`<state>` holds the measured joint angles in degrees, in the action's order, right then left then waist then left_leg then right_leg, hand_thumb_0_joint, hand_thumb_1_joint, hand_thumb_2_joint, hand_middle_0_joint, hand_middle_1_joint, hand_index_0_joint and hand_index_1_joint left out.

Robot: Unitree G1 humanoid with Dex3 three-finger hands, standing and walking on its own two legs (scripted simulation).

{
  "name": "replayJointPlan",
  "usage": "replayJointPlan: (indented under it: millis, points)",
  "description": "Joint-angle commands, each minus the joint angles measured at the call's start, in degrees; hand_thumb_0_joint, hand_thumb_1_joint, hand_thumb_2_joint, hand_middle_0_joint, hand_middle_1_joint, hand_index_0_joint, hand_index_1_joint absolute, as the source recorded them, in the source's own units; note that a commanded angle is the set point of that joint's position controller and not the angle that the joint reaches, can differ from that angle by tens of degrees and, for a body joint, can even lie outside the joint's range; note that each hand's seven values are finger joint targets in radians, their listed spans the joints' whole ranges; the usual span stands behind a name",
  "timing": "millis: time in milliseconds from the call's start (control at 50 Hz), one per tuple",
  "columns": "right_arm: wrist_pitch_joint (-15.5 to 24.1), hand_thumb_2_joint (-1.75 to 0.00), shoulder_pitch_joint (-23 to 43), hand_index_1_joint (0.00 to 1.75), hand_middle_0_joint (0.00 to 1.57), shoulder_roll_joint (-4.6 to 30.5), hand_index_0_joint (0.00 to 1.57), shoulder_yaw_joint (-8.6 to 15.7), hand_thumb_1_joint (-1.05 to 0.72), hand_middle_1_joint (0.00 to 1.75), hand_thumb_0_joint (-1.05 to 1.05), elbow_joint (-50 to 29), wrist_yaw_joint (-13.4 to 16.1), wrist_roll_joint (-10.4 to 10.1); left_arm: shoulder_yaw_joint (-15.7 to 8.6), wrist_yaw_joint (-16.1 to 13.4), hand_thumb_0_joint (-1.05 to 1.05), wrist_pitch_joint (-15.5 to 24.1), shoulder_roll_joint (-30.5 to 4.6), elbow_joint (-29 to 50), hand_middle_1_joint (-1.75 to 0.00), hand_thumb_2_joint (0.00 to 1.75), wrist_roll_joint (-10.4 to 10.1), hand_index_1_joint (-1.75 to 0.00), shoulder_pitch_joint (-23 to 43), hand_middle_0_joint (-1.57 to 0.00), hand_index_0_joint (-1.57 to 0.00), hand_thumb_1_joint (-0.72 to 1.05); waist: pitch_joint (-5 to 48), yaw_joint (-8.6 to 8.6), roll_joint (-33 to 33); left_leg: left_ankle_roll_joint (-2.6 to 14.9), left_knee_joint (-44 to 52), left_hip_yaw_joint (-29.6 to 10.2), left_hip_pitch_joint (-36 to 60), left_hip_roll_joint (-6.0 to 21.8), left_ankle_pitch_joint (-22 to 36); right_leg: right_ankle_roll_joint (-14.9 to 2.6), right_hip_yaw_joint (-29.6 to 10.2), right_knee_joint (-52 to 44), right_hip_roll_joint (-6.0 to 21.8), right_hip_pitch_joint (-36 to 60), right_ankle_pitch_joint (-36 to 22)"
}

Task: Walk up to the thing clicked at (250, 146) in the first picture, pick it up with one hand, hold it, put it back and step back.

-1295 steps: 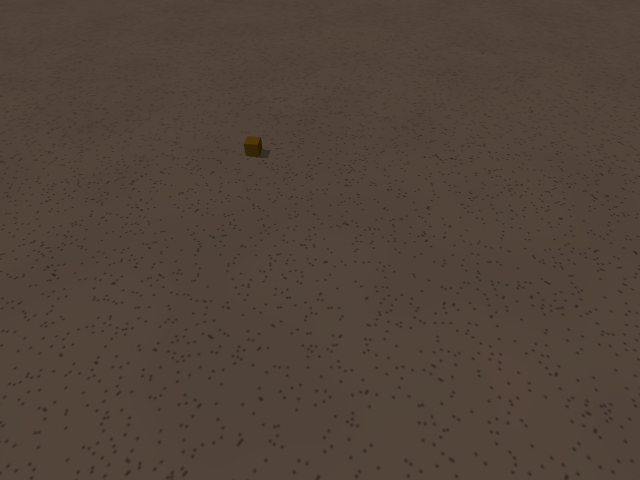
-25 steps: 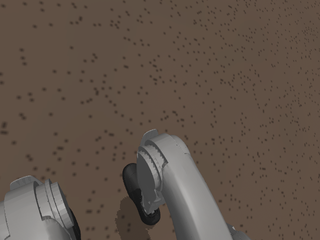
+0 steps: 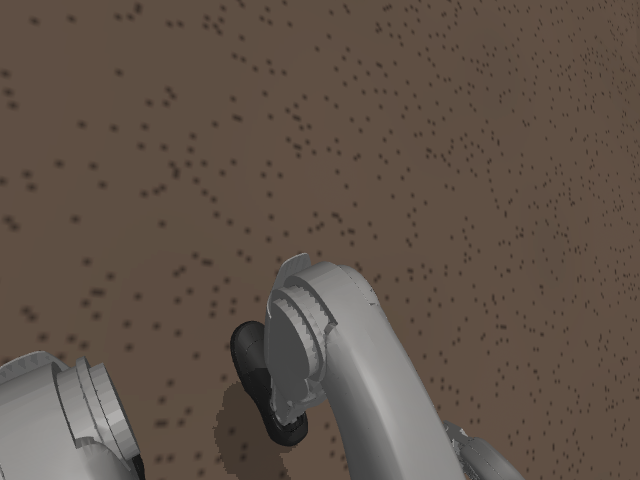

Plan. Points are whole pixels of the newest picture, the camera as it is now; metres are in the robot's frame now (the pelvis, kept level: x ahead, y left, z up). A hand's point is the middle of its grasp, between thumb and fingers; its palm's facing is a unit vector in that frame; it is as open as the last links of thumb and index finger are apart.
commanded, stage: rest palm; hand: left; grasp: from above
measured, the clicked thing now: out of the picture +0.50 +0.33 -0.28
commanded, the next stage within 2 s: close in 0.50 s
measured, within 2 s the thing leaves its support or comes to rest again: neither
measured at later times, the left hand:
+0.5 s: hand out of the picture +0.48 +0.32 -0.25, palm faces -0.46 -0.10 -0.88, open 12.5 cm
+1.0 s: hand out of the picture +0.48 +0.33 -0.25, palm faces -0.46 -0.11 -0.88, open 10.7 cm
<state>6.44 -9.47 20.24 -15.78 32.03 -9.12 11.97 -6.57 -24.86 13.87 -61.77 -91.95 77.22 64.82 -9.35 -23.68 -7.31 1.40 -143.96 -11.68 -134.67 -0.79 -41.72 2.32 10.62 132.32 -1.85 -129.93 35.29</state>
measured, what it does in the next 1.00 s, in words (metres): stands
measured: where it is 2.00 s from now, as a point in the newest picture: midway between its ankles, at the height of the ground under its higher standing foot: (208, 452)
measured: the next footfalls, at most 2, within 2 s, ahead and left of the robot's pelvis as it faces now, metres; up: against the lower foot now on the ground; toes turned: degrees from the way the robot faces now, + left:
none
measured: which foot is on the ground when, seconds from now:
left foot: down 0.00-1.00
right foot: down 0.00-1.00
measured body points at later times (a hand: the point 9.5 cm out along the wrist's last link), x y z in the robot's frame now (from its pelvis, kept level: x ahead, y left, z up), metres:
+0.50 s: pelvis +0.00 +0.00 +0.00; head +0.28 +0.13 +0.31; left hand +0.50 +0.33 -0.20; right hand +0.03 -0.25 -0.05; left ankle +0.06 +0.11 -0.28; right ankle +0.12 -0.11 -0.28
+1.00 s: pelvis +0.00 +0.00 +0.00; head +0.29 +0.13 +0.32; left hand +0.50 +0.33 -0.20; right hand +0.04 -0.26 -0.04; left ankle +0.06 +0.11 -0.28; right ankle +0.12 -0.11 -0.28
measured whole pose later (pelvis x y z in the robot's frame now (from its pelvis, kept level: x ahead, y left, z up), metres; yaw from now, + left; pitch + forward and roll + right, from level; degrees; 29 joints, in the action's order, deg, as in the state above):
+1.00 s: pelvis +0.00 +0.00 +0.00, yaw -1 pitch +30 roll -16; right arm 8.0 -8.9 20.7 -18.0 32.1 -10.3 12.2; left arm -5.0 -27.1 13.9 -62.8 -93.5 76.4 64.8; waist -9.9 -24.1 -7.7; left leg 1.6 -144.8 -13.1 -134.3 -0.4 -41.9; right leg 2.6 11.8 131.9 -2.5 -129.1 34.7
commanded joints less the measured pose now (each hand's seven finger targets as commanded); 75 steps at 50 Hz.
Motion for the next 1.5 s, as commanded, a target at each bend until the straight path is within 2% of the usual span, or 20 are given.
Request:
replayJointPlan:
  millis: [0, 140, 200, 280, 380, 420, 520, 560, 680, 720, 740, 800, 840, 920, 960, 1080, 1140, 1220, 1440, 1480]
  points:
    - [-0.5, -0.91, -13.9, 0.30, 0.20, 18.8, 0.20, 5.5, -0.90, 0.30, 0.00, 1.5, 0.5, -0.1, -0.1, -2.1, 0.00, 1.1, -12.5, 7.8, -0.76, 0.82, -1.0, -0.78, 14.8, -0.28, -0.27, -0.31, 38.6, -3.29, 32.3, -0.73, 13.9, 3.9, 30.7, 1.8, 18.0, -4.26, 3.1, -10.8, -1.9, 23.0, -14.4]
    - [-0.6, -0.90, -12.9, 0.30, 0.20, 18.8, 0.20, 4.7, -0.90, 0.30, 0.00, 1.6, 0.1, 0.2, 0.0, -3.5, 0.00, 2.1, -13.4, 7.4, -0.77, 0.86, -0.2, -0.79, 14.6, -0.30, -0.28, -0.28, 38.9, -2.79, 35.3, -1.77, 15.3, 1.9, 34.7, 2.3, 19.2, -4.49, 4.3, -9.8, -2.0, 20.4, -13.7]
    - [-0.2, -0.90, -12.6, 0.30, 0.20, 19.0, 0.20, 4.5, -0.90, 0.30, 0.00, 1.4, -0.1, 0.2, 1.4, -4.1, 0.00, 2.0, -11.6, 4.7, -0.77, 0.85, 0.0, -0.78, 14.3, -0.30, -0.28, -0.29, 35.4, -3.93, 32.8, -1.06, 14.8, 2.4, 30.7, 2.1, 16.5, -4.22, 4.1, -10.1, -2.2, 20.0, -13.1]
    - [0.5, -0.90, -11.9, 0.30, 0.20, 19.3, 0.20, 3.7, -0.90, 0.30, 0.00, 1.1, -0.1, 0.2, 0.8, -5.0, 0.00, 2.0, -12.7, 3.4, -0.76, 0.86, 0.3, -0.78, 14.5, -0.33, -0.30, -0.26, 33.4, -4.00, 32.0, -1.43, 15.4, 1.2, 30.7, 2.5, 15.3, -4.17, 4.7, -9.7, -1.9, 17.7, -11.6]
    - [1.1, -0.91, -11.6, 0.30, 0.20, 19.4, 0.20, 3.4, -0.90, 0.30, 0.00, 1.4, -0.3, 0.3, 1.1, -6.4, 0.00, 1.8, -13.8, 3.1, -0.78, 0.86, 0.4, -0.80, 15.3, -0.31, -0.29, -0.26, 35.7, -3.63, 33.1, -1.14, 15.4, 1.7, 30.0, 2.4, 14.1, -3.98, 4.6, -9.6, -2.3, 20.1, -12.0]
    - [1.8, -0.91, -11.6, 0.30, 0.20, 19.2, 0.20, 3.5, -0.90, 0.30, 0.00, 1.1, -0.4, 0.2, 2.1, -6.0, 0.00, 1.2, -11.8, 1.8, -0.78, 0.83, 0.1, -0.79, 14.2, -0.30, -0.29, -0.27, 33.9, -4.22, 32.1, -0.88, 15.1, 1.9, 29.2, 2.4, 13.6, -3.78, 4.3, -9.7, -2.4, 19.5, -11.7]
    - [1.9, -0.91, -11.6, 0.30, 0.20, 19.4, 0.20, 2.8, -0.91, 0.30, 0.00, 1.1, -0.5, 0.3, -0.3, -6.4, 0.00, 0.7, -15.2, 2.6, -0.76, 0.84, -0.2, -0.78, 14.0, -0.34, -0.32, -0.23, 36.3, -2.98, 32.9, -1.31, 15.0, 1.4, 29.6, 2.6, 15.0, -4.09, 4.5, -9.8, -2.0, 21.1, -12.5]
    - [2.2, -0.91, -12.0, 0.30, 0.20, 19.3, 0.20, 3.0, -0.91, 0.30, 0.00, 1.2, -0.8, 0.4, 1.0, -5.6, 0.00, 0.3, -12.4, 1.3, -0.78, 0.83, -0.2, -0.79, 12.8, -0.32, -0.31, -0.24, 33.6, -4.29, 31.0, -0.95, 14.1, 2.1, 28.0, 2.4, 14.2, -3.91, 4.3, -10.0, -2.2, 20.3, -12.1]
    - [2.0, -0.90, -11.9, 0.30, 0.20, 20.1, 0.20, 3.7, -0.90, 0.30, 0.00, 1.2, -0.4, 0.0, -0.6, -5.3, 0.00, -0.1, -15.7, 4.7, -0.74, 0.71, -1.3, -0.73, 13.3, -0.41, -0.42, -0.08, 38.3, -2.04, 33.6, -1.25, 14.8, 2.1, 30.0, 2.4, 15.3, -4.29, 4.3, -10.3, -2.3, 22.8, -12.8]
    - [1.8, -0.90, -12.0, 0.30, 0.20, 19.8, 0.20, 3.9, -0.90, 0.30, 0.00, 1.5, -0.5, 0.2, 0.1, -4.9, 0.00, -0.1, -13.8, 4.7, -0.71, 0.66, -1.5, -0.70, 12.9, -0.41, -0.42, -0.07, 38.0, -2.55, 33.9, -1.47, 14.6, 2.0, 30.6, 2.6, 16.5, -4.37, 4.6, -10.0, -2.4, 22.2, -13.4]
    - [1.8, -0.90, -12.4, 0.30, 0.20, 19.8, 0.20, 3.4, -0.90, 0.30, 0.00, 1.5, -0.5, 0.1, 0.3, -4.7, 0.00, 0.0, -13.4, 3.8, -0.72, 0.67, -1.2, -0.70, 13.1, -0.41, -0.42, -0.07, 35.6, -3.80, 33.2, -1.50, 14.0, 1.6, 30.0, 2.6, 17.2, -4.39, 4.7, -9.9, -2.2, 20.7, -13.8]
    - [1.5, -0.90, -12.4, 0.30, 0.20, 19.5, 0.20, 3.9, -0.90, 0.30, 0.00, 1.6, -0.5, -0.1, -0.1, -4.5, 0.00, -0.1, -14.0, 4.5, -0.68, 0.65, -1.4, -0.67, 12.4, -0.46, -0.47, -0.02, 36.8, -2.74, 33.3, -1.43, 14.6, 1.9, 30.0, 2.5, 17.4, -4.28, 4.4, -10.0, -2.3, 22.2, -14.1]
    - [1.3, -0.90, -11.9, 0.30, 0.20, 19.4, 0.20, 3.5, -0.90, 0.30, 0.00, 1.7, -0.7, -0.1, 0.7, -4.0, 0.00, 0.1, -12.8, 2.8, -0.69, 0.65, -1.8, -0.68, 11.4, -0.48, -0.49, 0.01, 33.8, -3.09, 31.1, -1.24, 14.6, 1.8, 28.1, 2.4, 15.8, -4.31, 4.7, -10.4, -2.5, 21.2, -12.7]
    - [1.2, -0.90, -11.9, 0.30, 0.20, 19.4, 0.20, 3.9, -0.90, 0.30, 0.00, 1.4, -0.6, 0.0, 0.8, -3.7, 0.00, 0.3, -13.0, 4.3, -0.67, 0.61, -1.4, -0.65, 12.0, -0.52, -0.54, 0.08, 35.4, -2.61, 32.5, -1.36, 15.1, 1.9, 30.3, 2.4, 16.3, -4.31, 4.3, -10.2, -2.4, 21.3, -12.9]
    - [1.3, -0.90, -11.5, 0.30, 0.20, 19.4, 0.20, 3.3, -0.90, 0.30, 0.00, 1.1, -0.7, 0.0, 1.7, -3.3, 0.00, 0.2, -11.6, 2.2, -0.64, 0.59, -1.4, -0.62, 10.9, -0.54, -0.56, 0.11, 33.2, -3.38, 30.6, -1.31, 14.6, 1.6, 29.1, 2.5, 16.0, -4.30, 4.5, -10.3, -2.3, 20.2, -12.5]
    - [0.6, -0.90, -10.6, 0.30, 0.20, 19.4, 0.20, 3.3, -0.90, 0.30, 0.00, 0.5, -0.5, 0.1, 0.9, -3.5, 0.00, 0.8, -13.7, 3.0, -0.61, 0.56, -1.1, -0.59, 11.7, -0.64, -0.66, 0.22, 34.8, -2.40, 30.9, -1.28, 15.3, 1.7, 28.1, 2.4, 14.4, -4.32, 4.6, -10.6, -2.5, 21.7, -11.3]
    - [0.6, -0.90, -10.6, 0.30, 0.20, 20.0, 0.20, 3.7, -0.90, 0.30, 0.00, 0.4, -0.1, 0.1, 1.3, -3.9, 0.00, 1.0, -14.2, 4.8, -0.60, 0.60, -1.1, -0.59, 13.6, -0.68, -0.69, 0.26, 36.5, -2.60, 32.7, -1.12, 15.2, 2.0, 29.5, 2.5, 14.2, -4.28, 4.3, -10.7, -2.6, 22.2, -11.7]
    - [0.6, -0.90, -10.8, 0.30, 0.20, 19.1, 0.20, 2.8, -0.90, 0.30, 0.00, 1.0, -0.1, 0.1, 3.0, -4.1, 0.00, 0.9, -11.5, 0.8, -0.57, 0.59, -1.4, -0.56, 11.8, -0.74, -0.75, 0.33, 33.3, -3.98, 29.0, -0.65, 14.7, 2.2, 26.3, 2.3, 14.1, -3.83, 4.5, -11.0, -2.8, 22.5, -12.1]
    - [0.7, -0.90, -10.1, 0.30, 0.20, 19.7, 0.20, 2.0, -0.90, 0.30, 0.00, 0.3, 0.3, 0.4, 1.5, -4.7, 0.00, 1.1, -14.5, 2.3, -0.55, 0.61, -0.6, -0.55, 13.1, -0.85, -0.86, 0.47, 34.9, -2.82, 31.6, -1.56, 15.2, 0.8, 29.2, 2.7, 15.0, -4.24, 5.0, -10.2, -2.3, 20.8, -12.0]
    - [0.8, -0.90, -10.5, 0.30, 0.20, 19.5, 0.20, 1.9, -0.90, 0.30, 0.00, 0.3, 0.3, 0.2, 2.5, -4.5, 0.00, 1.0, -13.8, 1.5, -0.54, 0.61, -0.7, -0.54, 12.7, -0.89, -0.89, 0.51, 33.9, -3.73, 30.3, -0.98, 14.4, 1.7, 27.7, 2.5, 15.1, -3.97, 4.5, -10.5, -2.5, 22.0, -12.6]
